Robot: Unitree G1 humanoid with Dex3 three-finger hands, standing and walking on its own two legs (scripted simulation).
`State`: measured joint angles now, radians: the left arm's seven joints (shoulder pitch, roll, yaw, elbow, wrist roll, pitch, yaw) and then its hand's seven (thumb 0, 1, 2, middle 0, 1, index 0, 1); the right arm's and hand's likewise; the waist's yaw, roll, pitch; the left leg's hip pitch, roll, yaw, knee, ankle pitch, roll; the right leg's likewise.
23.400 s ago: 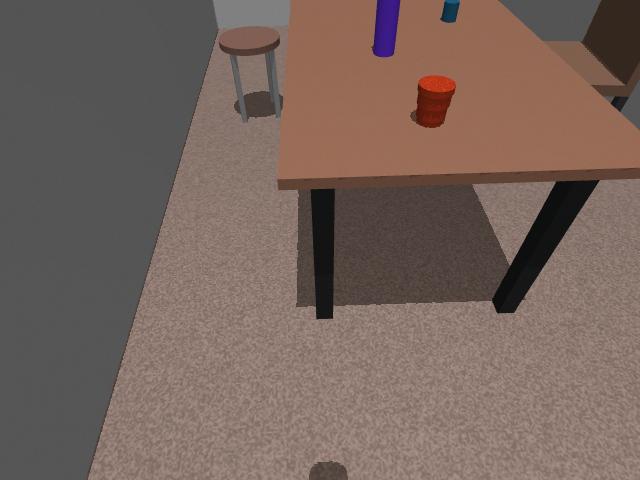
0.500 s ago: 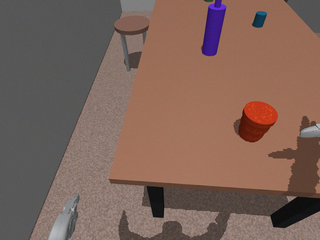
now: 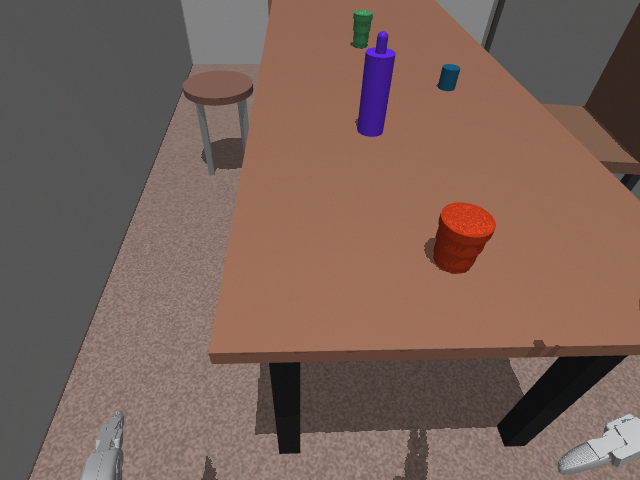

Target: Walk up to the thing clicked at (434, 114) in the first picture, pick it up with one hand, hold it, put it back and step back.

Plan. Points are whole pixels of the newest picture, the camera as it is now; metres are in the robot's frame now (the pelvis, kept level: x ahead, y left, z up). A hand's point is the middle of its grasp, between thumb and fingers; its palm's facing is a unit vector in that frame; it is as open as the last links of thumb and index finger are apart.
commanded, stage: sink last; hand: right
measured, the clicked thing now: (459, 240) +0.50 -0.24 +0.02
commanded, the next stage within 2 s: home in 0.30 s
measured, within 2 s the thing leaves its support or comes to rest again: neither
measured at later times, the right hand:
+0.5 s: hand out of the picture +0.17 -0.29 +0.14, palm faces +0.45 +0.77 -0.44, open 17.5 cm
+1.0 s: hand (467, 476) +0.17 -0.17 -0.08, palm faces +0.07 +0.98 -0.21, open 17.6 cm
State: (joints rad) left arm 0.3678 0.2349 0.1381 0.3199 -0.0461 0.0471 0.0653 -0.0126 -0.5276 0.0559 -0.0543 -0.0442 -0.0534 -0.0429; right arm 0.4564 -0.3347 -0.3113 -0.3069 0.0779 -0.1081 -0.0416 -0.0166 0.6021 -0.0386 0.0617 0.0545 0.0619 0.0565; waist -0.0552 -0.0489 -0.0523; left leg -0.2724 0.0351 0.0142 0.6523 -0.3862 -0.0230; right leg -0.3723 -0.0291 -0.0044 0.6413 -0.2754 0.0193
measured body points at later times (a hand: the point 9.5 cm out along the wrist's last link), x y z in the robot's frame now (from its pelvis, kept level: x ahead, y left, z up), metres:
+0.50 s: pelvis -0.01 +0.01 +0.01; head -0.02 +0.02 +0.46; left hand +0.14 +0.29 -0.07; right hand +0.14 -0.32 +0.16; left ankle -0.02 +0.13 -0.72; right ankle +0.04 -0.13 -0.72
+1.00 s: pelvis +0.00 +0.00 +0.01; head +0.04 +0.00 +0.46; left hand +0.17 +0.23 -0.07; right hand +0.16 -0.23 -0.06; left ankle -0.02 +0.13 -0.72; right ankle +0.04 -0.13 -0.72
